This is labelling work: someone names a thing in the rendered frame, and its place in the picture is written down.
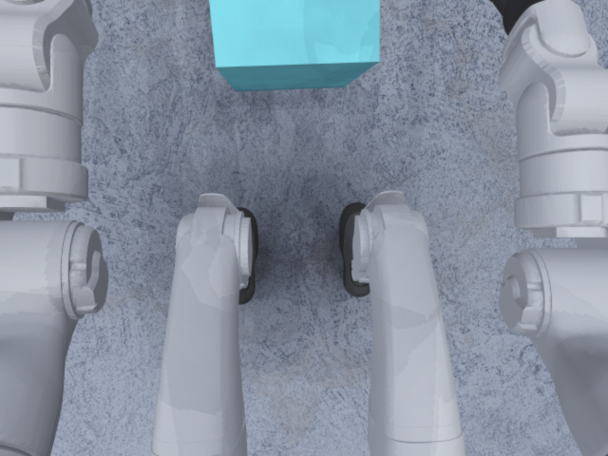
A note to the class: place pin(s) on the left robot forearm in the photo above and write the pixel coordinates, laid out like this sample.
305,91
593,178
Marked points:
44,45

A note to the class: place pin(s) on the left robot foot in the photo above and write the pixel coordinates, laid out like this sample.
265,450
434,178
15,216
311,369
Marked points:
246,294

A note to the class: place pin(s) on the right robot forearm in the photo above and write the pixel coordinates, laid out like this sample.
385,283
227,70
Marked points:
560,97

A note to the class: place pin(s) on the left robot upper arm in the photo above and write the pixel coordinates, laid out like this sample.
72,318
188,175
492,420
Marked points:
52,273

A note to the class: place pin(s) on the right robot hand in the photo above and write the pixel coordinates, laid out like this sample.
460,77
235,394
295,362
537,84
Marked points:
511,11

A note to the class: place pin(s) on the carton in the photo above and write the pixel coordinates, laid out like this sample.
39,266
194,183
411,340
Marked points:
294,44

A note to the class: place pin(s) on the left robot shin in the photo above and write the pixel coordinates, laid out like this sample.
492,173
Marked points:
207,200

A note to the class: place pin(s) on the right robot upper arm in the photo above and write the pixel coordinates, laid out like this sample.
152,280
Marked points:
558,297

